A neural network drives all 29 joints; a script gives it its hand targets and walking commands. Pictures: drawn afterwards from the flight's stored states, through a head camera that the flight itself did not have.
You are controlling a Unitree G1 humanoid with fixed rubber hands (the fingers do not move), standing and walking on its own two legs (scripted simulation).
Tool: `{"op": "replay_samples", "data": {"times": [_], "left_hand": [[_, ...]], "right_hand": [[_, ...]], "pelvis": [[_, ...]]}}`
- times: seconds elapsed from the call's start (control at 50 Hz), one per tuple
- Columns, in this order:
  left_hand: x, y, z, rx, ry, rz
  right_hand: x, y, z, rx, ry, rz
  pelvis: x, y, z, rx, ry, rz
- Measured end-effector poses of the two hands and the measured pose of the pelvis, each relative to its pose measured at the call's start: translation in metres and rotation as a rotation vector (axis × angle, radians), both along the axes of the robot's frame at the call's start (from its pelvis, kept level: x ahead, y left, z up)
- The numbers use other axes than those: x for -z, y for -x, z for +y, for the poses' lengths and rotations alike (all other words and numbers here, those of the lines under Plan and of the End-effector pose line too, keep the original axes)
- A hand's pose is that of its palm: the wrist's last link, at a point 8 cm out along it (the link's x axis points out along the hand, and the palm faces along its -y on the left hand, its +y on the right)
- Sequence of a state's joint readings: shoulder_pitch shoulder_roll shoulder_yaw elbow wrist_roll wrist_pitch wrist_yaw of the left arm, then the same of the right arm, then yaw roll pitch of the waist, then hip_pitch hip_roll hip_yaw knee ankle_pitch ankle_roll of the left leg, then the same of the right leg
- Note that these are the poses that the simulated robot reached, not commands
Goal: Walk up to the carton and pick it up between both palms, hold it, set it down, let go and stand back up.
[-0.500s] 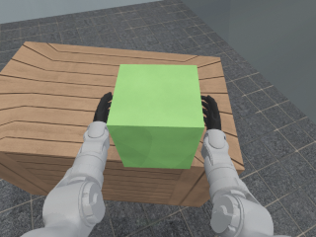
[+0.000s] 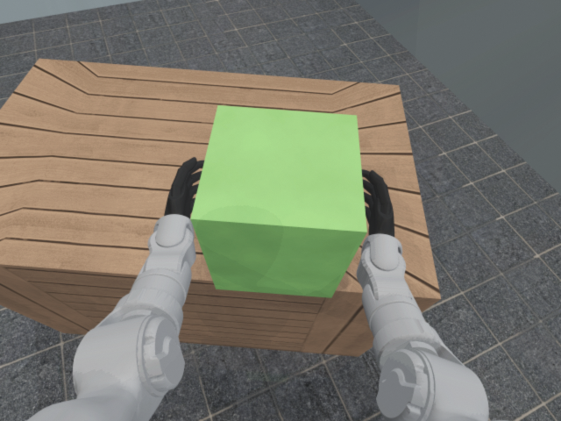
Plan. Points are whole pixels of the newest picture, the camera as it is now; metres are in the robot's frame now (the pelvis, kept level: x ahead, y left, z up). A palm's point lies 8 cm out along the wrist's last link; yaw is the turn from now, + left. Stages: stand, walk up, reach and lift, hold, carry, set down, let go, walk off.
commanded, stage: set down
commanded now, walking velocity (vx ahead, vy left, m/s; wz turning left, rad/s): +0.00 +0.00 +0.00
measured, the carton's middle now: (279, 210) +0.43 +0.01 -0.02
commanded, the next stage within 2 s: none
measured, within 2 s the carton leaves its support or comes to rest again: neither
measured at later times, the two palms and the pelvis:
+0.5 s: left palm (177, 202) +0.42 +0.16 +0.02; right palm (378, 221) +0.39 -0.14 +0.02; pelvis -0.02 +0.01 -0.01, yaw -2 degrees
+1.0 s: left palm (175, 203) +0.42 +0.17 +0.02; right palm (377, 222) +0.39 -0.14 +0.02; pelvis -0.02 +0.02 -0.01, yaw -2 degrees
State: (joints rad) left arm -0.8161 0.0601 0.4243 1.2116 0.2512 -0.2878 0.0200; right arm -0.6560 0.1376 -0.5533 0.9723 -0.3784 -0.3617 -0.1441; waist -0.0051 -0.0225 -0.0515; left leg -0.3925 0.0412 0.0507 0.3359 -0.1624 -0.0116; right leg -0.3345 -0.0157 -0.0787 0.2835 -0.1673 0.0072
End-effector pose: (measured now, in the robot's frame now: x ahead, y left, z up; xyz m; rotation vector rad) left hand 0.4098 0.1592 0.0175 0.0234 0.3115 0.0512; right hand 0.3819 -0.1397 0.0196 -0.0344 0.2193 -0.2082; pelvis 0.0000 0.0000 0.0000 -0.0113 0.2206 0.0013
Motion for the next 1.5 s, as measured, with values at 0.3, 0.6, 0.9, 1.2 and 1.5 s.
{"op": "replay_samples", "data": {"times": [0.3,0.6,0.9,1.2,1.5], "left_hand": [[-0.002,-0.003,0.002,0.024,-0.016,0.009],[-0.008,-0.011,0.006,0.038,-0.035,0.012],[-0.006,-0.007,0.007,0.034,-0.031,-0.014],[-0.011,-0.009,0.01,0.031,-0.043,-0.009],[-0.024,-0.008,0.051,-0.022,-0.047,0.008]], "right_hand": [[-0.001,-0.002,-0.003,-0.039,-0.016,0.035],[-0.001,-0.007,0.001,-0.034,-0.044,0.061],[0.001,-0.005,0.001,-0.054,-0.046,0.04],[0.002,-0.004,-0.004,-0.071,-0.038,0.068],[-0.026,-0.007,-0.064,0.009,0.001,0.075]], "pelvis": [[0.003,0.01,0.005,0.03,0.006,0.022],[0.01,0.019,0.017,0.036,0.012,0.077],[0.009,0.019,0.017,0.031,0.012,0.078],[0.01,0.02,0.014,0.023,0.015,0.075],[0.021,0.03,0.012,0.026,0.018,0.098]]}}
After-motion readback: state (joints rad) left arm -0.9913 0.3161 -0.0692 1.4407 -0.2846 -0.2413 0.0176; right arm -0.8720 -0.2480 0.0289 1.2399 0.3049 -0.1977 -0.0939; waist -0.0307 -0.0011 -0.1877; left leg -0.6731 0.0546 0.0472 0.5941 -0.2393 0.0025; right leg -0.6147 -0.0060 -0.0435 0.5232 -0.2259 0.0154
